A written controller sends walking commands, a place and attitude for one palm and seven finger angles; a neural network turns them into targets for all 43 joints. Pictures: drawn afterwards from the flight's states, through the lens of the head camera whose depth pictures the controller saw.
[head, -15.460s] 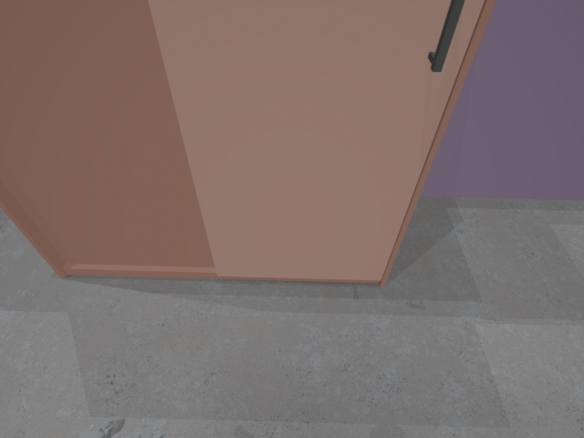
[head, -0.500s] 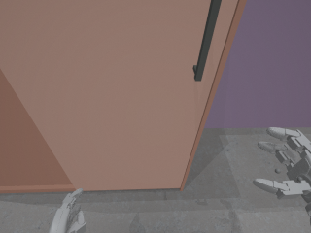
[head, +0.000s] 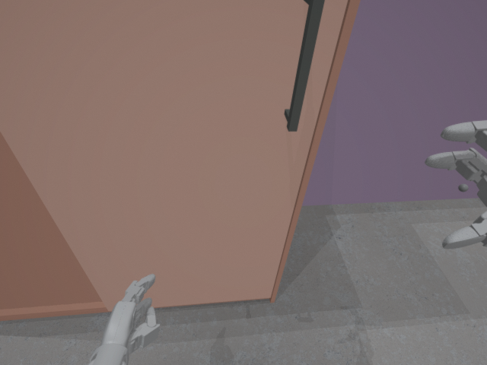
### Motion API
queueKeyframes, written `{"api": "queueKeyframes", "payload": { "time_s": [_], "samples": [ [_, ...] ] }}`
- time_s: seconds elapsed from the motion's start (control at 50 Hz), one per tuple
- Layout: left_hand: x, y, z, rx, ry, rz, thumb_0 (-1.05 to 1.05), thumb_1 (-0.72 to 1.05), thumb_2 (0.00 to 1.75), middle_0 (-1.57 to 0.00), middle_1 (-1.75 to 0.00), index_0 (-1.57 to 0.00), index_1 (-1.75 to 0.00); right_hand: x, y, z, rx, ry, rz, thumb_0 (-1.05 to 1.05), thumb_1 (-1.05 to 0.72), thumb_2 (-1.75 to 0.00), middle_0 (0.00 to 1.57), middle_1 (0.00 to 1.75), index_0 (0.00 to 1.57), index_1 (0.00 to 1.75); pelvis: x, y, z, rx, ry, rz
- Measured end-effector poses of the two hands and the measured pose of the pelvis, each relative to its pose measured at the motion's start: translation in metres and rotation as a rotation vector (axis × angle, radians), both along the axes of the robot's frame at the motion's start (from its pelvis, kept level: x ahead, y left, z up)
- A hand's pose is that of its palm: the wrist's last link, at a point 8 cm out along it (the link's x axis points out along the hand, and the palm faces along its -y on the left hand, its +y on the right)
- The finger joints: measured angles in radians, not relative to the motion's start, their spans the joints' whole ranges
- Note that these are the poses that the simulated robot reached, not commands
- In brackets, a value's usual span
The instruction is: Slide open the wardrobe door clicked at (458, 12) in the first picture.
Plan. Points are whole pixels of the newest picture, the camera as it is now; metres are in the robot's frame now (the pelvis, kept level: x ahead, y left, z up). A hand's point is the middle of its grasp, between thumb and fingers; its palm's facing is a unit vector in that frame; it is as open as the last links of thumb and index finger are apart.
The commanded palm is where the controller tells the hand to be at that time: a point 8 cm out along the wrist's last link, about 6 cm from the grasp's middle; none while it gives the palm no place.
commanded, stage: raise the hand with hooked fingers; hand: right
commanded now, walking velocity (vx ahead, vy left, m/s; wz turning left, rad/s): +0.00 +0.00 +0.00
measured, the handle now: (299, 68) +0.54 -0.10 +0.27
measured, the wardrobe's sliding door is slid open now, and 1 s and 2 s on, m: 0.00 0.00 0.00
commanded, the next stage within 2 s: move the hooked fingers beside the handle in 0.60 s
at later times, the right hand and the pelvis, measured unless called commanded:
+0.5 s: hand (464, 146) +0.30 -0.26 +0.28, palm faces +0.03 +0.99 -0.14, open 13.9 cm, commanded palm +0.27 -0.30 +0.28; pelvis +0.02 +0.01 +0.00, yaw +1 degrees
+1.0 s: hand (440, 149) +0.33 -0.27 +0.25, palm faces +0.03 +0.99 -0.12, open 14.0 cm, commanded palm +0.31 -0.29 +0.27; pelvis +0.02 +0.01 +0.00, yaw +0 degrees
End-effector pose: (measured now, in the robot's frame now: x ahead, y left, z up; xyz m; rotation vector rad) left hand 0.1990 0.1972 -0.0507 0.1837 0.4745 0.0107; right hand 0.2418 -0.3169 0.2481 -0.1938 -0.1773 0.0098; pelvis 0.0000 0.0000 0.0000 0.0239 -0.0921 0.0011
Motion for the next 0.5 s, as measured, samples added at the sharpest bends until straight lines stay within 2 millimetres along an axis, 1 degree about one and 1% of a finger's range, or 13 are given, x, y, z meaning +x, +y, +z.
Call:
{"api": "queueKeyframes", "payload": {
  "time_s": [0.08, 0.14, 0.18, 0.22, 0.3, 0.34, 0.38, 0.42, 0.46, 0.5],
  "samples": [
    [-0.003, 0.007, -0.003, -0.006, 0.013, 0.003, 0.01, 0.9, 0.9, -0.2, -0.3, -0.2, -0.3, 0.001, -0.011, 0.033, 0.0, -0.068, -0.034, -0.01, 0.5, -0.3, 0.3, 1.19, 0.31, 1.2, 0.002, 0.004, 0.0, -0.001, -0.004, -0.001],
    [-0.004, 0.015, -0.006, -0.008, 0.024, 0.01, 0.01, 0.9, 0.9, -0.2, -0.3, -0.2, -0.3, 0.008, -0.019, 0.045, -0.002, -0.043, -0.073, -0.01, 0.5, -0.3, 0.3, 1.2, 0.31, 1.2, 0.002, 0.007, 0.0, -0.002, 0.001, -0.005],
    [-0.004, 0.021, -0.008, -0.009, 0.032, 0.016, 0.01, 0.9, 0.9, -0.2, -0.3, -0.2, -0.3, 0.014, -0.019, 0.044, 0.004, -0.001, -0.074, -0.01, 0.5, -0.3, 0.3, 1.2, 0.31, 1.2, 0.002, 0.008, 0.0, -0.002, 0.008, -0.005],
    [-0.004, 0.027, -0.01, -0.01, 0.04, 0.027, 0.01, 0.9, 0.9, -0.2, -0.3, -0.2, -0.3, 0.021, -0.015, 0.034, 0.009, 0.058, -0.055, -0.01, 0.5, -0.3, 0.3, 1.2, 0.3, 1.2, 0.003, 0.009, 0.0, -0.003, 0.016, -0.002],
    [-0.003, 0.038, -0.01, -0.005, 0.045, 0.049, 0.01, 0.9, 0.9, -0.2, -0.3, -0.2, -0.3, 0.03, 0.002, 0.008, 0.034, 0.135, 0.021, -0.01, 0.5, -0.3, 0.3, 1.2, 0.3, 1.2, 0.006, 0.01, -0.001, -0.006, 0.021, 0.009],
    [0.0, 0.041, -0.007, 0.003, 0.037, 0.057, 0.01, 0.9, 0.9, -0.2, -0.3, -0.2, -0.3, 0.032, 0.01, 0.005, 0.039, 0.112, 0.049, -0.01, 0.5, -0.3, 0.3, 1.2, 0.3, 1.2, 0.01, 0.011, -0.001, -0.009, 0.019, 0.014],
    [0.003, 0.042, -0.003, 0.011, 0.024, 0.059, 0.01, 0.9, 0.9, -0.2, -0.3, -0.2, -0.3, 0.031, 0.015, 0.01, 0.031, 0.054, 0.055, -0.01, 0.5, -0.3, 0.3, 1.2, 0.3, 1.2, 0.014, 0.012, -0.001, -0.011, 0.016, 0.018],
    [0.007, 0.042, 0.001, 0.014, 0.01, 0.057, 0.01, 0.9, 0.9, -0.2, -0.3, -0.2, -0.3, 0.03, 0.014, 0.02, 0.028, -0.013, 0.042, -0.01, 0.5, -0.3, 0.3, 1.2, 0.31, 1.2, 0.017, 0.013, 0.0, -0.013, 0.014, 0.02],
    [0.012, 0.04, 0.003, 0.011, 0.001, 0.052, 0.01, 0.9, 0.9, -0.2, -0.3, -0.2, -0.3, 0.03, 0.008, 0.029, 0.036, -0.054, 0.016, -0.01, 0.5, -0.3, 0.3, 1.2, 0.31, 1.21, 0.02, 0.014, 0.0, -0.014, 0.013, 0.02],
    [0.017, 0.039, 0.003, 0.006, 0.001, 0.043, 0.01, 0.9, 0.9, -0.2, -0.3, -0.2, -0.3, 0.032, 0.001, 0.035, 0.049, -0.049, -0.016, -0.01, 0.5, -0.3, 0.3, 1.2, 0.31, 1.21, 0.022, 0.015, 0.0, -0.015, 0.016, 0.017]
  ]
}}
